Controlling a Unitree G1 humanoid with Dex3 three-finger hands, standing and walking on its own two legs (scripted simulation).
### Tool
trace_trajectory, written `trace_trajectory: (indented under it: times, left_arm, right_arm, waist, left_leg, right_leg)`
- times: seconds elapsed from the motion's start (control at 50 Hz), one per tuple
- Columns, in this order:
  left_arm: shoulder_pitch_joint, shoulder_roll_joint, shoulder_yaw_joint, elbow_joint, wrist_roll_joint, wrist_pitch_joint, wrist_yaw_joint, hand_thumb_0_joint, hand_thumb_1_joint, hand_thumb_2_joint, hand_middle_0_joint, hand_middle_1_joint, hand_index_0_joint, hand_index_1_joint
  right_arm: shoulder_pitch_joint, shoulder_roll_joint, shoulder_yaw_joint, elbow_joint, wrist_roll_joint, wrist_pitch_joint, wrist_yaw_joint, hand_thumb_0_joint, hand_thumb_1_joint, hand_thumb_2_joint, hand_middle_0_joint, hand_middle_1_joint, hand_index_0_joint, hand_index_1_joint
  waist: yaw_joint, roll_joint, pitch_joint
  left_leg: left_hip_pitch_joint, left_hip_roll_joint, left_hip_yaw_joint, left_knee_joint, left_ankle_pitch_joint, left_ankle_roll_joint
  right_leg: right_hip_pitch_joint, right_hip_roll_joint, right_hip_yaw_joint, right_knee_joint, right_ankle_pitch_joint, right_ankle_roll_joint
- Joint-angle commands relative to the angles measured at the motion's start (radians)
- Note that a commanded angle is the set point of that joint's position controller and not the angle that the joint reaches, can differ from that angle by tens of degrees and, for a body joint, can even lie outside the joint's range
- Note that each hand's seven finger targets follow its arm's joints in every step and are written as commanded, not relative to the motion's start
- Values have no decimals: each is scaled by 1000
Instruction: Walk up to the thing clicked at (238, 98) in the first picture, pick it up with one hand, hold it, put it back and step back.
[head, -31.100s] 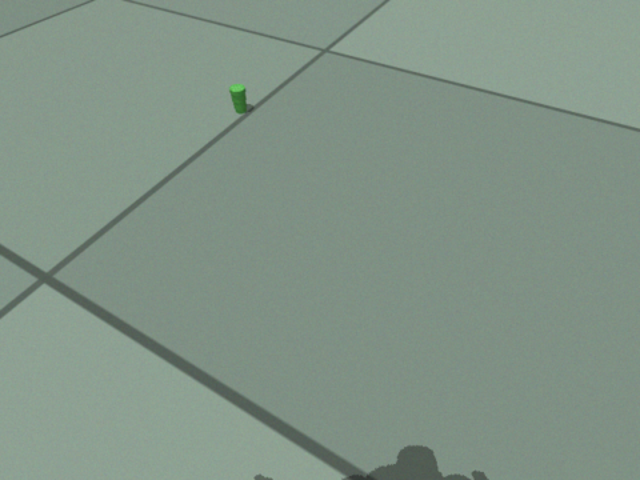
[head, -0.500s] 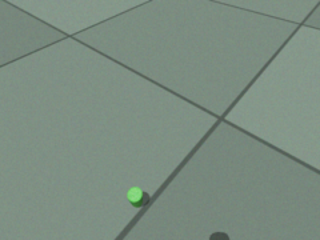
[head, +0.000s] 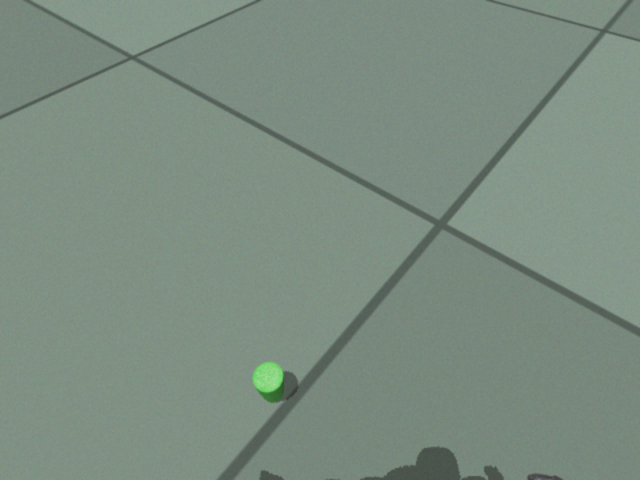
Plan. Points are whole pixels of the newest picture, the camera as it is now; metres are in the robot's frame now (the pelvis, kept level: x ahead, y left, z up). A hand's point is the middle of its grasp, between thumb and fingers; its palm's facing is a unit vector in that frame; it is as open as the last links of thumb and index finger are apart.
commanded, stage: step back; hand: left
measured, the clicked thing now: (270, 384) +0.45 +0.17 -0.71
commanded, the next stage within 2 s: none
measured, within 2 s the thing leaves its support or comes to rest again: neither
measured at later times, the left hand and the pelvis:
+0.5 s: hand out of the picture +0.04 +0.31 -0.18, palm faces -0.09 -0.93 -0.36, open 7.4 cm; pelvis -0.08 +0.06 -0.01, yaw -2 degrees
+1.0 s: hand out of the picture -0.06 +0.31 -0.16, palm faces -0.03 -0.92 -0.39, open 7.4 cm; pelvis -0.21 +0.05 -0.02, yaw +0 degrees
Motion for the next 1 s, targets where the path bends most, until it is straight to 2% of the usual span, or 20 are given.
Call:
trace_trajectory:
  times: [0.0,0.06,0.1,0.14,0.16,0.18,0.2,0.24,0.3,0.4,0.5,0.58,0.62,0.64,0.66,0.68,0.7,0.78,0.9,0.98]
  left_arm:
    - [-32,284,81,-116,-1,-4,24,0,900,900,-200,-300,-200,-300]
    - [-100,304,89,-185,19,6,26,0,900,900,-200,-300,-200,-300]
    - [-141,311,89,-221,32,13,26,0,900,900,-200,-300,-200,-300]
    - [-168,286,81,-245,28,21,26,0,900,900,-200,-300,-200,-300]
    - [-148,251,72,-251,18,29,25,0,900,900,-200,-300,-200,-300]
    - [-120,202,64,-260,3,37,28,0,900,900,-200,-300,-200,-300]
    - [-99,188,66,-258,4,47,35,0,900,900,-200,-300,-200,-300]
    - [-21,183,60,-252,7,57,44,0,900,900,-200,-300,-200,-300]
    - [9,224,67,-230,-1,61,49,0,900,900,-200,-300,-200,-300]
    - [10,226,76,-268,17,47,41,0,900,900,-200,-300,-200,-300]
    - [27,216,83,-286,20,38,33,0,900,900,-200,-300,-200,-300]
    - [109,203,88,-265,23,29,21,0,900,900,-200,-300,-200,-300]
    - [196,193,91,-236,28,18,20,0,900,900,-200,-300,-200,-300]
    - [188,231,99,-244,36,11,23,0,900,900,-200,-300,-200,-300]
    - [150,287,113,-262,43,8,21,0,900,900,-200,-300,-200,-300]
    - [84,369,128,-302,37,15,18,0,900,900,-200,-300,-200,-300]
    - [21,365,127,-340,48,10,23,0,900,900,-200,-300,-200,-300]
    - [-29,248,108,-363,34,9,28,0,900,900,-200,-300,-200,-300]
    - [81,234,103,-392,42,23,37,0,900,900,-200,-300,-200,-300]
    - [62,246,96,-413,17,55,20,0,900,900,-200,-300,-200,-300]
  right_arm:
    - [11,-204,-62,-92,13,2,-9,0,-900,-900,200,300,200,300]
    - [56,-203,-76,-120,4,26,0,0,-900,-900,200,300,200,300]
    - [118,-203,-83,-133,0,34,8,0,-900,-900,200,300,200,300]
    - [155,-206,-90,-132,4,24,9,0,-900,-900,200,300,200,300]
    - [137,-231,-95,-142,-6,16,4,0,-900,-900,200,300,200,300]
    - [98,-294,-110,-161,-19,7,-3,0,-900,-900,200,300,200,300]
    - [119,-332,-117,-166,-27,-1,-9,0,-900,-900,200,300,200,300]
    - [101,-336,-117,-195,-30,-8,-19,0,-900,-900,200,300,200,300]
    - [-2,-274,-110,-236,-37,-8,-36,0,-900,-900,200,300,200,300]
    - [100,-226,-109,-254,-26,-11,-48,0,-900,-900,200,300,200,300]
    - [113,-254,-116,-277,-26,-7,-47,0,-900,-900,200,300,200,300]
    - [52,-259,-110,-298,-19,1,-40,0,-900,-900,200,300,200,300]
    - [11,-261,-106,-300,-5,11,-36,0,-900,-900,200,300,200,300]
    - [3,-237,-98,-304,4,12,-33,0,-900,-900,200,300,200,300]
    - [14,-201,-84,-307,10,12,-30,0,-900,-900,200,300,200,300]
    - [-17,-194,-88,-312,7,19,-40,0,-900,-900,200,300,200,300]
    - [10,-224,-100,-293,2,24,-43,0,-900,-900,200,300,200,300]
    - [85,-198,-77,-252,12,13,-38,0,-900,-900,200,300,200,300]
    - [98,-187,-68,-295,2,-10,-46,0,-900,-900,200,300,200,300]
    - [171,-187,-92,-268,-23,-25,-43,0,-900,-900,200,300,200,300]
  waist:
    - [-8,-96,-147]
    - [-18,-201,-160]
    - [-42,-235,-148]
    - [-59,-211,-139]
    - [-47,-72,-117]
    - [-30,126,-101]
    - [-29,164,-110]
    - [-16,140,-144]
    - [30,141,-154]
    - [-18,82,-175]
    - [-38,89,-165]
    - [-4,90,-182]
    - [46,66,-218]
    - [39,-4,-216]
    - [20,-182,-170]
    - [59,-315,-89]
    - [39,-274,-32]
    - [-14,-152,-26]
    - [50,-189,-183]
    - [13,-161,-205]
  left_leg:
    - [-24,-8,7,192,233,53]
    - [-58,-74,3,413,-207,61]
    - [-49,-50,-24,434,-282,75]
    - [-39,-29,-14,251,-87,76]
    - [-85,42,-87,87,196,83]
    - [-64,167,-285,-31,437,119]
    - [40,240,-421,-53,567,162]
    - [49,266,-384,-6,708,166]
    - [70,162,-219,22,546,123]
    - [184,183,-214,64,554,204]
    - [173,252,-250,74,491,284]
    - [61,217,-211,95,310,236]
    - [-1,179,-155,178,244,176]
    - [-101,123,-120,222,150,130]
    - [-277,-4,-57,350,-64,65]
    - [-286,-135,-19,576,-396,26]
    - [-228,-112,-116,729,-425,16]
    - [-297,-180,-135,776,-275,14]
    - [-306,-55,-61,339,-303,3]
    - [-38,-47,8,-93,127,28]
  right_leg:
    - [-8,-201,166,-2,410,-145]
    - [-94,-315,247,1,399,-241]
    - [-168,-328,232,24,323,-247]
    - [-151,-251,163,137,283,-176]
    - [-137,-141,88,265,184,-109]
    - [-220,29,52,437,-4,-55]
    - [-341,129,140,543,-379,-50]
    - [-362,129,235,714,-430,-51]
    - [-374,116,279,764,-285,-48]
    - [-376,102,213,703,-278,4]
    - [-319,62,173,538,-316,5]
    - [-168,43,115,286,-218,-19]
    - [-30,33,95,43,2,-47]
    - [30,-20,193,36,82,-73]
    - [54,-166,417,-1,169,-133]
    - [-150,-357,603,-74,186,-323]
    - [-274,-394,645,-81,216,-352]
    - [-146,-161,277,15,371,-196]
    - [213,-192,274,161,525,-219]
    - [52,-115,206,314,401,-130]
